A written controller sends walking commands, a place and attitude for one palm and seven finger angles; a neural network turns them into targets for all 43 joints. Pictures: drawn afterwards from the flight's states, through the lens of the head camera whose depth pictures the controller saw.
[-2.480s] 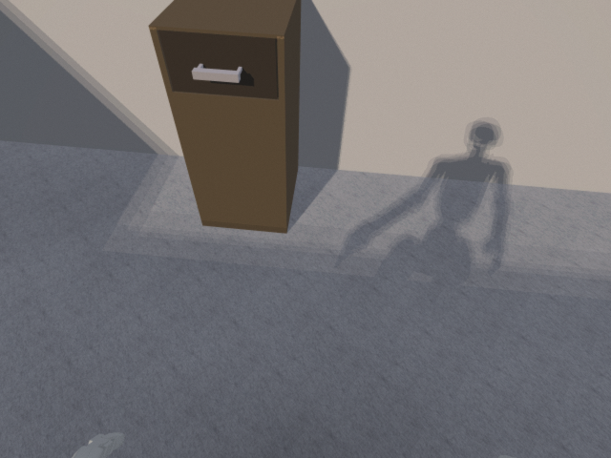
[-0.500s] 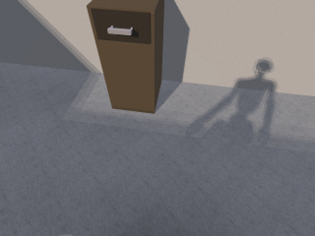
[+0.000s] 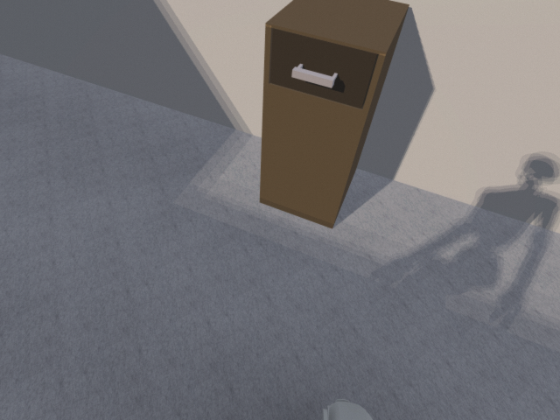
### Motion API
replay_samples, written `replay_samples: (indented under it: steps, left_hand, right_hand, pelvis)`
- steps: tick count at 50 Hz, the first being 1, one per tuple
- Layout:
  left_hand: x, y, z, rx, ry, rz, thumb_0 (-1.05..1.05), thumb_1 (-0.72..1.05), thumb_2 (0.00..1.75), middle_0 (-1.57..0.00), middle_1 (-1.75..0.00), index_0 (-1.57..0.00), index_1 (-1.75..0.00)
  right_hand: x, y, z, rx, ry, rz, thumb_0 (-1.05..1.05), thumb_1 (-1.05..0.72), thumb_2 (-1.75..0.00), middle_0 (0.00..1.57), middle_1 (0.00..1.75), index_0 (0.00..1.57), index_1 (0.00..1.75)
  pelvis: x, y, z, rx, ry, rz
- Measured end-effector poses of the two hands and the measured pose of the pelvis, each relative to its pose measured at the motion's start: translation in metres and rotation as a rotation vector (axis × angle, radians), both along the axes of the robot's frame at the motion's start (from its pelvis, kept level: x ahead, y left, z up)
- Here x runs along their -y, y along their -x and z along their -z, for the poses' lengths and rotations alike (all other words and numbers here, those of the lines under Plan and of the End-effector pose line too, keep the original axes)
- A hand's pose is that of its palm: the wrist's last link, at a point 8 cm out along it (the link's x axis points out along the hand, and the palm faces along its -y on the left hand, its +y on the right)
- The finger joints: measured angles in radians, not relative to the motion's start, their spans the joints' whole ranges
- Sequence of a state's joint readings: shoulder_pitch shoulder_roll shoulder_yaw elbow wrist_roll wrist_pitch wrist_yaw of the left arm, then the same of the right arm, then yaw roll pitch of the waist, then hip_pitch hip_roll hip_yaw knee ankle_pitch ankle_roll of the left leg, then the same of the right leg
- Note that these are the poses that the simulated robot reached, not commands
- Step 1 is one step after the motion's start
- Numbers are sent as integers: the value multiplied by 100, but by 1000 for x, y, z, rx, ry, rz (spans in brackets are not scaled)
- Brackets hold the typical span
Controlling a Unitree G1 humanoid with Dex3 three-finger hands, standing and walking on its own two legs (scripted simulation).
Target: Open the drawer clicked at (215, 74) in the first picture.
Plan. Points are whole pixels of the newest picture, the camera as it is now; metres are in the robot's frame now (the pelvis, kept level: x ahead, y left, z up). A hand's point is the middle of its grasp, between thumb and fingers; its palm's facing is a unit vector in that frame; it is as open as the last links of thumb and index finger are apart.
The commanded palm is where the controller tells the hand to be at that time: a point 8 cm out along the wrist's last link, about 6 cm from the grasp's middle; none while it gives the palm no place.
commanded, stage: walk to a spot facing it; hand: left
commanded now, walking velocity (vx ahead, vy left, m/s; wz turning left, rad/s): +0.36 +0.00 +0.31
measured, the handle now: (315, 74) +1.08 -0.09 -0.05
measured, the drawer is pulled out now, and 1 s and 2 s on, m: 0.00 0.00 0.00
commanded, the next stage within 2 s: turn to face it in 0.38 s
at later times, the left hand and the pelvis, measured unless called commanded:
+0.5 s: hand (186, 402) +0.18 +0.15 -0.17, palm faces +0.29 -0.93 -0.24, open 7.3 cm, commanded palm none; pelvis +0.19 -0.05 -0.01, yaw +16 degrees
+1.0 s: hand (162, 370) +0.23 +0.21 -0.18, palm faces +0.16 -0.96 -0.21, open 7.3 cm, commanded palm none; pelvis +0.23 +0.01 -0.01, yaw +3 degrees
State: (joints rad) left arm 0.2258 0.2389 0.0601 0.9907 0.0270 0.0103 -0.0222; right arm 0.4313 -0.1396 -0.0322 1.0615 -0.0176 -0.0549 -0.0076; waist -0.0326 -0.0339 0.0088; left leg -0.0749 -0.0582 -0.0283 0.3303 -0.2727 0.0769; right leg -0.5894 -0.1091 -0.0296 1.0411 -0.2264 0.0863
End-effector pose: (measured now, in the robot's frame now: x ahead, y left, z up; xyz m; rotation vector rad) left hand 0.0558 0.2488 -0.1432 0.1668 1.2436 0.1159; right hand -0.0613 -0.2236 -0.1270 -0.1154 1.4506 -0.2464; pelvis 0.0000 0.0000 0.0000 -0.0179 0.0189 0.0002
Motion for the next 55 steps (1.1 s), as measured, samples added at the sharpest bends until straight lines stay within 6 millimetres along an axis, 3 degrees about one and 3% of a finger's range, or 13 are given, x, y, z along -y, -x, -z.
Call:
replay_samples:
  steps: [4,9,12,14,18,22,27,32,37,42,45,50,55]
  left_hand:
    - [15,-44,0,30,7,-6,1,91,90,-20,-30,-20,-30]
    - [44,-120,0,111,11,5,1,91,90,-20,-30,-20,-30]
    - [58,-161,3,197,-3,-11,1,91,90,-20,-30,-20,-30]
    - [63,-171,-1,236,-10,-52,0,91,90,-20,-30,-20,-30]
    - [63,-159,-9,204,-31,-153,0,91,90,-20,-30,-21,-30]
    - [58,-130,-9,93,-55,-244,0,92,90,-20,-30,-21,-30]
    - [49,-95,1,-41,-47,-334,0,92,90,-20,-30,-20,-30]
    - [45,-69,23,-160,12,-394,0,92,90,-20,-30,-20,-30]
    - [43,-66,33,-264,78,-392,0,91,90,-20,-30,-20,-30]
    - [27,-93,24,-253,89,-328,0,91,90,-20,-30,-20,-30]
    - [13,-118,19,-204,60,-286,0,91,90,-20,-30,-20,-30]
    - [-6,-166,8,-111,-9,-193,0,91,90,-20,-30,-20,-30]
    - [-6,-218,-6,-4,-86,-76,0,91,90,-20,-30,-20,-30]
  right_hand:
    - [7,-26,5,-19,-10,-4,0,-90,-89,20,30,20,30]
    - [29,-66,20,-63,-26,-18,0,-90,-89,20,30,20,30]
    - [49,-100,36,-93,-38,-52,0,-90,-89,20,30,20,30]
    - [62,-134,40,-87,-35,-103,1,-90,-89,20,30,20,30]
    - [80,-227,33,22,-10,-203,1,-90,-89,20,30,20,30]
    - [78,-327,19,172,6,-292,1,-91,-90,20,30,19,30]
    - [46,-425,2,304,5,-414,0,-91,-90,19,30,19,30]
    - [-10,-484,-1,374,5,-515,0,-91,-90,19,30,19,30]
    - [-54,-491,-4,401,-21,-512,0,-91,-90,20,30,19,30]
    - [-63,-466,-2,379,-47,-411,0,-90,-89,20,30,20,30]
    - [-52,-446,1,362,-44,-324,-1,-91,-89,20,30,20,30]
    - [-12,-411,8,331,-4,-208,-2,-92,-89,20,30,20,30]
    - [34,-365,26,278,15,-87,-1,-91,-89,20,30,20,30]
  pelvis:
    - [10,-32,3,-1,-10,-26]
    - [29,-81,13,0,-18,-55]
    - [44,-111,27,10,-17,-99]
    - [49,-126,27,26,-12,-141]
    - [53,-153,16,47,-23,-192]
    - [51,-175,9,48,-24,-243]
    - [40,-200,8,46,-12,-292]
    - [14,-226,19,49,20,-276]
    - [-6,-238,18,60,10,-215]
    - [-15,-237,11,68,17,-156]
    - [-15,-234,9,66,11,-120]
    - [-9,-229,10,63,-6,-54]
    - [6,-224,17,62,-28,19]
